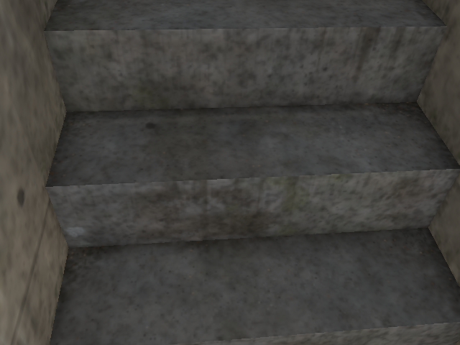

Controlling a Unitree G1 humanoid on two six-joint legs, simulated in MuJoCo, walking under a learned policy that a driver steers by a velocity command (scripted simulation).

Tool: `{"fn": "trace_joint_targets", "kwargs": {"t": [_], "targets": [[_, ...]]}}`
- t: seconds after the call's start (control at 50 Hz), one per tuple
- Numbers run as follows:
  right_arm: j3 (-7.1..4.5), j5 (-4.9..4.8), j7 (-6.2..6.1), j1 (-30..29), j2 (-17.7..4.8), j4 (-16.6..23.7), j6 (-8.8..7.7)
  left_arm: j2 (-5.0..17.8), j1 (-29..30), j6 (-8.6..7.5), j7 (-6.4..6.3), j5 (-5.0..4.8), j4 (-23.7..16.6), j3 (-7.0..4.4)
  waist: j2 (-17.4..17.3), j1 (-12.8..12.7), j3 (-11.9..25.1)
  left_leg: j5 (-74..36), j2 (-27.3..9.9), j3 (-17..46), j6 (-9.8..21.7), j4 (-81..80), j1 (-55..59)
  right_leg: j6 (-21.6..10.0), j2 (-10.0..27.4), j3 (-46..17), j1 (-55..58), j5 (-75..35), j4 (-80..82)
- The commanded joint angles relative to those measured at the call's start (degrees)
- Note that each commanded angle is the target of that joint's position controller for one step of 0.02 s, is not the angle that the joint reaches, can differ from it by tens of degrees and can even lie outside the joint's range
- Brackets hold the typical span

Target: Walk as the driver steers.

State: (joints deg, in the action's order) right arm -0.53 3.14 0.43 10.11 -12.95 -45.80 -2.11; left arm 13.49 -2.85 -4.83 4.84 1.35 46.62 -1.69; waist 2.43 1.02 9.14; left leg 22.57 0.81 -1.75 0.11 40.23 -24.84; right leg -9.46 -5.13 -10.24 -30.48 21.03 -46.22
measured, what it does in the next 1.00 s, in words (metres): climbs: right foot 0.20 m higher, then left foot 0.20 m higher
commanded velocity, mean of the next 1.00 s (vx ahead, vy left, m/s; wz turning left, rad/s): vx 0.44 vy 0.03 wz -0.19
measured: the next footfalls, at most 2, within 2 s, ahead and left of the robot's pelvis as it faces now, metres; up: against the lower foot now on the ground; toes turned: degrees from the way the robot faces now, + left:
right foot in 0.42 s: +0.24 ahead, -0.09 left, +0.20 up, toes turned -17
left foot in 0.94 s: +0.53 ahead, +0.08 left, +0.40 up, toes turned -10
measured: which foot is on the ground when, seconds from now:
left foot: down 0.00-0.46, up 0.48-0.92, down 0.94-1.00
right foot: up 0.00-0.40, down 0.42-0.94, up 0.96-1.00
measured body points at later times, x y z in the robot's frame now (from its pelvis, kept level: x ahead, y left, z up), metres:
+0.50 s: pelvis +0.17 +0.00 +0.13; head +0.18 +0.02 +0.58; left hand +0.47 +0.10 +0.06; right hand +0.05 -0.21 -0.01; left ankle +0.04 +0.13 -0.56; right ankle +0.21 -0.07 -0.51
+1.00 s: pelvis +0.42 +0.00 +0.32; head +0.45 +0.00 +0.77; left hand +0.36 +0.24 +0.17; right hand +0.61 -0.22 +0.22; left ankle +0.49 +0.09 -0.31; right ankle +0.26 -0.09 -0.37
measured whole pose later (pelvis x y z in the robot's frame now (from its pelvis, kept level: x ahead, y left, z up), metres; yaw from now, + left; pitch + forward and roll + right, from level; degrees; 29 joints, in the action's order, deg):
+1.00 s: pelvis +0.42 +0.00 +0.32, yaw -4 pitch +9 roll +4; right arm 2.1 1.4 3.1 1.8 -8.6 -39.9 3.1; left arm 12.4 -27.1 -3.7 7.2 4.1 63.8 -1.5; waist 5.0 1.8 5.8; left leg 29.9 8.1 -2.8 4.0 68.0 -49.6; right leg -12.4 6.0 1.3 -20.5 -10.0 -51.0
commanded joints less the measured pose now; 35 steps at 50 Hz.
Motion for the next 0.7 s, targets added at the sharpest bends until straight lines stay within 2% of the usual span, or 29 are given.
{"fn": "trace_joint_targets", "kwargs": {"t": [0.02,0.04,0.06,0.08,0.1,0.12,0.16,0.22,0.24,0.26,0.28,0.3,0.32,0.34,0.36,0.4,0.42,0.44,0.46,0.48,0.5,0.52,0.54,0.56,0.6,0.62,0.64,0.68,0.7], "targets": [[-2.87,0.16,-0.47,15.12,-12.2,-1.94,-2.85,-4.91,-10.54,0.75,0.7,2.96,0.65,0.72,-22.2,1.06,4.06,-24.46,-24.14,46.76,28.09,-17.83,37.9,4.55,-3.54,-1.58,-37.49,7.41,-39.31],[-2.32,2.58,0.97,16.81,-8.96,-6.49,-2.96,-2.28,-8.38,0.11,0.72,1.71,2.06,0.89,-13.63,2.42,-0.78,-14.92,-27.86,52.77,28.46,-18.42,38.83,4.77,-1.14,-5.18,-54.49,2.91,-68.22],[-1.74,4.46,1.37,18.18,-6.04,-10.07,-2.57,-3.09,-2.84,0.39,0.29,0.36,0.98,1.72,-10.06,3.48,-6.98,-9.85,-24.3,40.75,21.66,-17.01,35.3,1.93,0.17,-3.63,-64.81,-2.42,-88.68],[0.43,4.86,2.19,19.58,-0.57,-12.44,-1.55,-2.09,2.03,1.12,-0.06,-0.48,-0.61,1.1,-4.31,3.7,-7.85,-6.1,-20.66,29.88,17.63,-18.38,32.01,-1.56,0.55,-0.99,-68.52,-8.08,-94.17],[2.22,4.53,3.1,23.07,4.4,-16.06,-0.22,-2.73,4.88,1.95,-0.58,-1.21,-2.13,2.06,-1.18,3.39,-6.61,-10.13,-19.38,25.42,15.53,-18.3,30.3,-5.04,1.43,-0.97,-70.26,-9.97,-94.06],[2.45,3.78,3.68,24.76,5.05,-18.78,0.39,-3.78,9.0,2.7,-0.52,-1.09,-4.07,2.97,0.27,3.28,-6.28,-13.11,-18.75,20.48,14.66,-18.12,27.93,-7.25,3.93,0.97,-71.48,-7.1,-97.05],[3.17,5.39,3.82,22.26,7.37,-20.98,0.15,-6.74,11.61,3.26,-0.74,-2.5,-6.22,4.74,-2.72,0.28,-8.03,-14.81,-17.22,11.74,12.27,-22.17,20.37,-10.26,6.32,3.94,-71.48,-3.49,-96.47],[3.06,6.69,3.37,16.82,5.79,-21.85,-1.66,-6.97,17.27,4.39,-1.49,-4.47,-8.99,6.26,-4.36,-3.5,-9.53,-16.97,-13.57,2.0,9.05,-31.58,5.48,-10.79,11.25,10.81,-60.94,-5.92,-80.52],[3.05,6.82,3.69,20.41,3.75,-22.89,-1.72,-3.1,22.37,5.4,-1.27,-4.57,-11.08,5.69,-3.0,-1.56,-7.12,-14.48,-12.89,-0.03,7.43,-34.35,1.98,-10.38,12.37,13.72,-54.82,-10.13,-71.94],[1.78,4.76,3.09,21.37,0.23,-20.27,-1.99,-2.73,27.35,7.04,0.3,-3.66,-12.8,5.48,-5.5,-0.32,-6.48,-19.9,-12.06,-3.05,7.27,-40.32,-5.72,-9.48,12.07,20.4,-43.61,-10.0,-64.14],[1.59,4.13,4.02,23.05,-1.89,-20.72,-1.25,-1.71,32.48,7.55,0.1,-3.86,-13.95,5.58,-6.01,1.22,-7.02,-29.22,-13.62,-1.67,6.1,-44.8,-9.2,-9.33,9.7,21.02,-36.79,-3.58,-57.67],[1.45,2.56,4.29,25.03,-3.85,-20.78,-0.52,-5.21,25.57,7.89,1.32,-4.15,-10.5,5.7,-11.53,-2.59,-3.02,-59.13,-14.01,-3.89,8.09,-41.4,-7.52,-8.54,5.75,26.45,-29.09,-9.02,-58.74],[1.69,0.69,5.22,23.21,-6.33,-20.69,-1.17,-7.61,18.92,8.11,2.3,-3.12,-8.24,6.26,-14.1,-5.4,-2.5,-92.86,-16.09,-6.12,8.69,-34.08,2.07,-6.74,4.6,25.17,-29.18,-5.09,-55.51],[1.22,-0.74,5.13,24.47,-9.03,-21.07,-2.29,-5.92,19.06,8.56,3.25,-1.93,-7.92,6.15,-14.62,-5.8,0.89,-111.11,-18.03,-6.44,9.7,-31.18,16.12,-4.95,2.21,26.89,-31.82,6.58,-45.51],[1.03,-1.29,4.96,25.24,-10.25,-21.18,-2.98,-7.18,17.95,8.84,3.71,-0.33,-8.63,6.76,-16.56,-5.37,3.76,-119.47,-20.24,-5.77,10.6,-27.25,29.82,-3.28,1.94,26.71,-33.03,12.98,-36.63],[-1.14,0.96,4.82,27.81,-12.41,-21.74,-2.11,-8.33,14.85,9.55,2.6,-0.52,-8.39,7.95,-20.4,-5.75,5.56,-136.01,-22.19,-4.05,11.5,-18.91,48.44,-1.66,-1.0,25.87,-33.74,14.43,-19.44],[-2.39,2.79,5.19,27.94,-13.23,-20.55,-1.41,-5.91,9.45,9.57,1.61,-1.79,-6.61,7.53,-20.62,-5.81,7.01,-141.86,-20.53,-3.77,11.48,-13.41,48.93,-1.57,-2.93,24.38,-26.63,8.19,-14.46],[-2.83,5.96,6.08,26.15,-10.2,-18.77,-1.65,-3.26,0.84,9.6,-0.04,-2.55,-3.35,5.99,-16.12,-8.46,10.3,-131.24,-16.78,-1.33,12.37,-4.57,31.39,-3.5,-4.47,15.71,-6.23,1.62,-10.4],[-1.05,7.34,6.88,25.67,-1.1,-15.75,-2.15,-0.47,-10.59,9.17,-1.5,-2.56,1.42,4.19,-2.7,-10.77,13.9,-84.66,-10.34,3.43,9.85,10.53,3.84,-8.82,-1.19,-1.2,18.03,-7.06,-6.08],[-2.69,-5.7,-0.01,2.21,-2.91,-4.74,-5.24,9.87,-5.57,9.5,-4.19,2.45,-0.74,-1.63,14.92,-9.95,10.27,-23.1,1.77,-4.1,2.4,43.59,-11.97,-17.82,9.22,-14.79,21.3,8.91,5.24],[-0.79,-4.55,-0.59,3.06,1.25,-3.46,-5.71,5.34,-9.49,8.82,-6.13,3.21,3.0,-1.68,1.89,-8.96,8.14,-17.07,0.99,8.06,4.01,66.06,-19.93,-12.27,13.87,-19.39,18.03,7.32,15.67],[0.01,-3.93,-1.78,0.41,3.65,0.26,-5.61,5.07,-7.25,7.26,-6.83,3.47,3.32,-1.95,-3.07,-6.43,2.13,-16.42,2.67,9.85,3.84,75.82,-25.98,-11.76,14.29,-19.95,13.75,8.43,16.74],[0.75,-3.91,-3.4,-2.03,6.91,3.45,-4.92,2.76,-4.3,5.78,-6.75,3.9,3.72,-1.77,-6.41,-2.52,-8.05,-15.3,3.31,11.15,4.09,82.45,-34.3,-9.01,14.98,-16.51,5.36,11.2,16.26],[2.7,-2.68,-4.2,-3.59,12.42,5.23,-4.06,-1.53,-6.77,4.51,-6.67,4.18,6.36,-0.44,-6.63,-0.54,-11.96,-16.5,3.8,14.81,5.18,86.81,-39.07,-7.13,14.09,-13.75,2.63,7.39,16.55],[3.86,-2.6,-3.9,0.76,13.74,6.59,-2.96,-4.77,-6.54,2.3,-6.82,3.25,7.35,0.32,-3.5,3.79,-15.09,-14.39,3.52,15.7,5.12,86.79,-42.95,-4.25,14.97,-5.09,0.23,0.5,20.7],[3.19,-2.52,-3.56,2.42,10.64,6.54,-2.9,-3.26,-4.29,0.95,-6.87,2.36,5.94,0.05,-3.9,4.61,-15.33,-15.63,4.21,14.14,4.28,80.31,-39.79,-3.04,15.56,0.21,-1.91,-7.31,22.55],[2.35,-3.25,-4.44,0.48,9.72,5.36,-2.42,-4.15,-9.14,-0.4,-7.5,3.31,7.32,0.46,-2.83,2.84,-12.86,-14.51,5.66,12.39,3.97,90.99,-43.06,-3.86,17.97,1.0,1.32,-18.31,23.73],[3.22,-4.24,-5.11,-5.04,12.14,9.51,-1.76,-1.0,-16.74,-2.54,-6.32,1.18,10.5,-0.3,1.29,1.21,-12.64,-4.88,3.63,10.91,5.33,104.63,-57.72,-3.81,19.57,0.07,10.93,-14.53,28.3],[3.31,-3.88,-5.07,-10.16,11.88,11.74,-1.51,-0.43,-17.78,-2.98,-6.2,0.83,11.78,-0.58,0.17,0.39,-15.16,-1.7,2.65,10.78,5.86,103.06,-62.4,-3.43,19.03,2.02,12.87,-10.44,30.11]]}}
Velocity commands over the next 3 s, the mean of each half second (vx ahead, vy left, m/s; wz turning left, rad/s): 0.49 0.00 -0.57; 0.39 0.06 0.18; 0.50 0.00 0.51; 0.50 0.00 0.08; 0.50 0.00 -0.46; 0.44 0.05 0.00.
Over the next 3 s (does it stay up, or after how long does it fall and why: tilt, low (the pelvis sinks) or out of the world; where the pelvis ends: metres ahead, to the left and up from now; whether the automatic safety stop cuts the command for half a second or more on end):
stays up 1.41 0.08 1.17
